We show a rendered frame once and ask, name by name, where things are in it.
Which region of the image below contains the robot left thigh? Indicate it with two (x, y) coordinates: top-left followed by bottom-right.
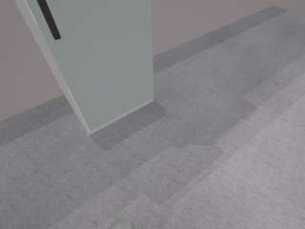
(109, 219), (137, 229)

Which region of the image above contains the fridge door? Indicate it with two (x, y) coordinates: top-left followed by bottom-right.
(26, 0), (154, 131)

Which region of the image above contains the handle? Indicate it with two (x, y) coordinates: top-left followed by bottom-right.
(37, 0), (61, 40)

